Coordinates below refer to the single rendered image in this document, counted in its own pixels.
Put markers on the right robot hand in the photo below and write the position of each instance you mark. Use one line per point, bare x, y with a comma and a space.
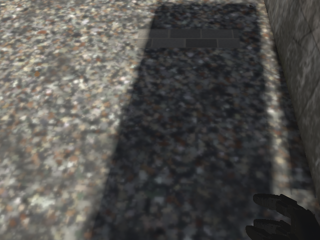
304, 225

